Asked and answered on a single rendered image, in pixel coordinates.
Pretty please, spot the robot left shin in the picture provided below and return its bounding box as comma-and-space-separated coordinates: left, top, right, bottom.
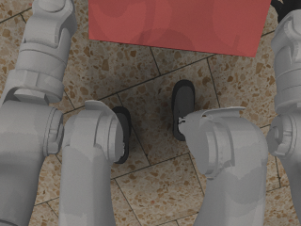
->
61, 100, 125, 162

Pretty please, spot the robot right shin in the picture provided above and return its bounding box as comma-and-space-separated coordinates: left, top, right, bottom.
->
178, 106, 269, 165

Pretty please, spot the robot right upper arm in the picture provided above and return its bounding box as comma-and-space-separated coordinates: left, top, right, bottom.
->
265, 112, 301, 225

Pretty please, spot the robot shin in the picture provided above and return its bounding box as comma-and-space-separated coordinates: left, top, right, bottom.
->
61, 100, 125, 162
178, 106, 269, 165

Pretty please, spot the robot left upper arm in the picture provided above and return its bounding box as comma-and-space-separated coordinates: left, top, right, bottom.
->
0, 100, 65, 226

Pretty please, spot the carton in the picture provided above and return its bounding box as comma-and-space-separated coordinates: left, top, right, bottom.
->
88, 0, 272, 57

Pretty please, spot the robot right forearm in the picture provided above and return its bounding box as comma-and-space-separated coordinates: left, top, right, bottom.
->
270, 9, 301, 115

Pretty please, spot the robot left forearm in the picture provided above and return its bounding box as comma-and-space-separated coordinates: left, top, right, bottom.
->
0, 0, 78, 107

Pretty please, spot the robot right hand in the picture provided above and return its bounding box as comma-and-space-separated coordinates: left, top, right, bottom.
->
270, 0, 301, 23

